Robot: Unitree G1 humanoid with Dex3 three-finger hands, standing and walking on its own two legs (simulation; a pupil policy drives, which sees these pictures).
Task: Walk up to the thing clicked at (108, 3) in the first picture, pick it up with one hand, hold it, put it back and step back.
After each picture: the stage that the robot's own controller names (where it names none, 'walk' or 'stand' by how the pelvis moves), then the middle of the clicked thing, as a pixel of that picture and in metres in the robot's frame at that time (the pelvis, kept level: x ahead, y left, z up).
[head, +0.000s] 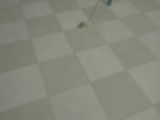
stand; out of the picture +2.26 -0.48 -0.65
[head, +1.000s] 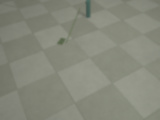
walk; (88, 9) +2.16 -0.01 -0.63
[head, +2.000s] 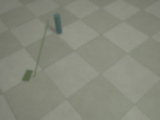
walk; (58, 24) +1.54 +0.29 -0.65
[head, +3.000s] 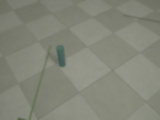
walk; (61, 56) +1.04 +0.22 -0.65
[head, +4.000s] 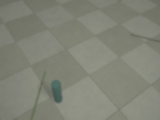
walk; (57, 92) +0.64 +0.19 -0.63
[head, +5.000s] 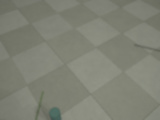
stand; (56, 119) +0.44 +0.17 -0.62
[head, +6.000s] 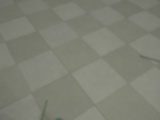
stand; out of the picture +0.40 +0.14 -0.65
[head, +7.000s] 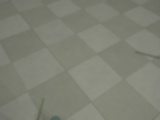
stand; out of the picture +0.40 +0.16 -0.66
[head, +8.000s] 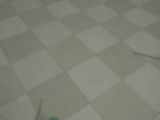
stand; out of the picture +0.40 +0.17 -0.66
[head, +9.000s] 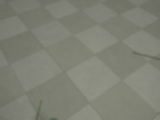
stand; out of the picture +0.39 +0.17 -0.66
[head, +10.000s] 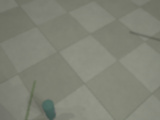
go down; (49, 110) +0.42 +0.17 -0.62
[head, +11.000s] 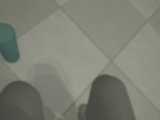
go down; (8, 46) +0.47 +0.22 -0.24
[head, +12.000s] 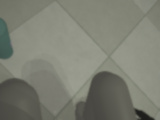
close in; (0, 41) +0.47 +0.23 -0.22
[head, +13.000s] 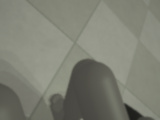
close; out of the picture +0.46 +0.27 -0.16
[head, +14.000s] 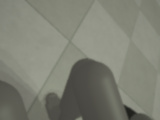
lift; out of the picture +0.44 +0.27 -0.16
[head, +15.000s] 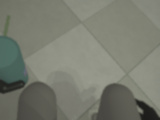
lift; (11, 69) +0.34 +0.22 -0.01
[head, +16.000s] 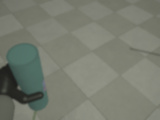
hold; (32, 82) +0.31 +0.15 +0.09
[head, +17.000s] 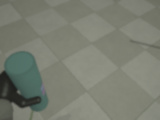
hold; (31, 86) +0.31 +0.16 +0.05
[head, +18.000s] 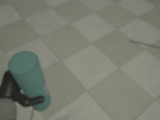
hold; (34, 86) +0.31 +0.15 +0.05
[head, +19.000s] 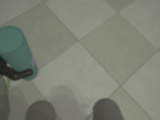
crouch; (21, 59) +0.40 +0.17 -0.02
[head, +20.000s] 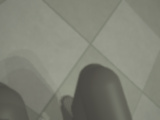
lower; out of the picture +0.45 +0.26 -0.13
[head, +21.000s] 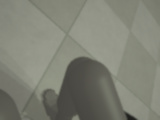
lower; out of the picture +0.45 +0.29 -0.17
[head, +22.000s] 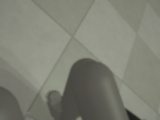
lower; out of the picture +0.45 +0.28 -0.16
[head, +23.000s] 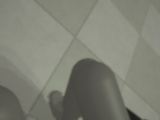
lower; out of the picture +0.44 +0.28 -0.16
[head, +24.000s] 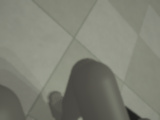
loosen; out of the picture +0.43 +0.27 -0.16
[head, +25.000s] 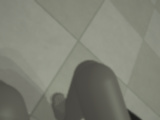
withdraw; out of the picture +0.44 +0.25 -0.17
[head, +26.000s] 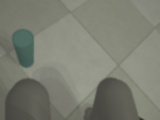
stand; (25, 51) +0.46 +0.20 -0.23
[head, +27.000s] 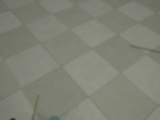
stand; out of the picture +0.39 +0.14 -0.58
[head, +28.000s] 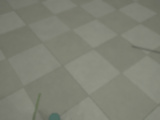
stand; out of the picture +0.42 +0.15 -0.60
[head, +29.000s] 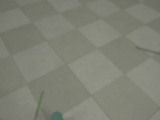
stand; out of the picture +0.41 +0.14 -0.61
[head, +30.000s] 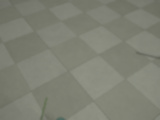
walk; out of the picture +0.41 +0.14 -0.65
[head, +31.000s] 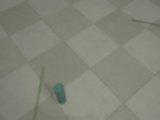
walk; (60, 94) +0.52 +0.16 -0.63
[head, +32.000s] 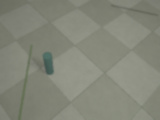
walk; (48, 64) +0.77 +0.22 -0.63
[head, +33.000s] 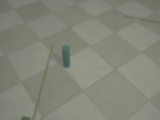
stand; (66, 57) +1.03 +0.16 -0.63
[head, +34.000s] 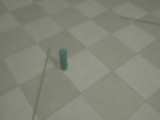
stand; (63, 60) +1.02 +0.16 -0.66
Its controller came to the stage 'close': yes
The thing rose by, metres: 0.69
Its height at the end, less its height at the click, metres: +0.00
